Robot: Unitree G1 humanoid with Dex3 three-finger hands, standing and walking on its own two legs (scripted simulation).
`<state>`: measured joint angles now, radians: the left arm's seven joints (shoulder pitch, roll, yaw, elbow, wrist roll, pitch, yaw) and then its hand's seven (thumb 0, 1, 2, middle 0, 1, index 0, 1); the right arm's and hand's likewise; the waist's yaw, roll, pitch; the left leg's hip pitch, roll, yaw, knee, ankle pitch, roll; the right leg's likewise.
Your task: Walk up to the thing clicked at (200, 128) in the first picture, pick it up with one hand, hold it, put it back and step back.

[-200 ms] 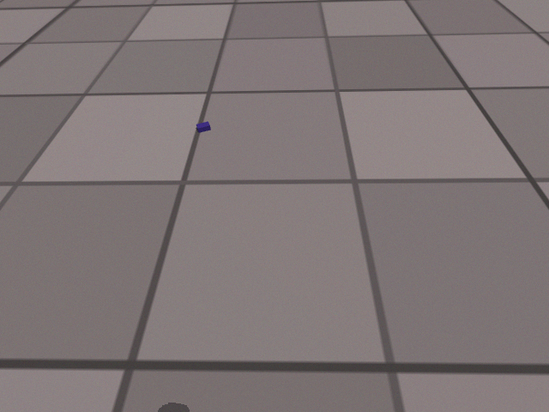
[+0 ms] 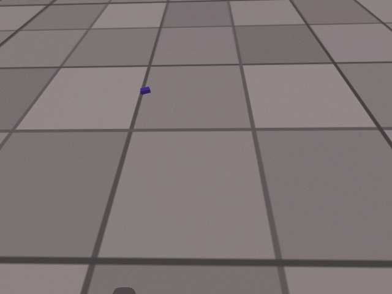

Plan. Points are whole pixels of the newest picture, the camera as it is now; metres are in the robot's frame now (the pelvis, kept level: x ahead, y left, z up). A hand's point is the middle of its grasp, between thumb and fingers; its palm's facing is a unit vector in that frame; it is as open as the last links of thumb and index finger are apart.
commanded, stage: stand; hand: left
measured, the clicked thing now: (145, 90) +1.79 +0.56 -0.77
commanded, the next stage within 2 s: walk up in 0.92 s
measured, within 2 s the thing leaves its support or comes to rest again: neither
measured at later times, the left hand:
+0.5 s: hand out of the picture +0.08 +0.25 -0.16, palm faces -0.01 -0.94 -0.34, open 7.4 cm
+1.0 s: hand out of the picture +0.08 +0.26 -0.15, palm faces +0.01 -0.95 -0.33, open 7.4 cm
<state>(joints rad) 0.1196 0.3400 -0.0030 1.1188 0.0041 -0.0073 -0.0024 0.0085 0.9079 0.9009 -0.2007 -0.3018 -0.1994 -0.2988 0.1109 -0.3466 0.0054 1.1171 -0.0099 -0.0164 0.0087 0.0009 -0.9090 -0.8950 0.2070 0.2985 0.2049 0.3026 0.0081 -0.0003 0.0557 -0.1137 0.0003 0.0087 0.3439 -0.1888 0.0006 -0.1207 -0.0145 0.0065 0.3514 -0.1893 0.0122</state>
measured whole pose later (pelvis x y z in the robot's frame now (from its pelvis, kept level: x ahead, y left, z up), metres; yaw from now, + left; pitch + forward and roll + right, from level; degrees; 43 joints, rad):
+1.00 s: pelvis +0.01 +0.00 +0.00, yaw +1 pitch -1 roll +0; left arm 0.16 0.36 0.04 1.07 0.03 -0.03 -0.04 0.01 0.91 0.90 -0.20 -0.30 -0.20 -0.30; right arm 0.17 -0.36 -0.04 1.07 -0.03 -0.02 0.05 0.00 -0.91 -0.89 0.21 0.30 0.21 0.30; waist 0.01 0.00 0.01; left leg -0.17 -0.01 -0.02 0.47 -0.38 0.04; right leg -0.16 -0.02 -0.02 0.47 -0.40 -0.02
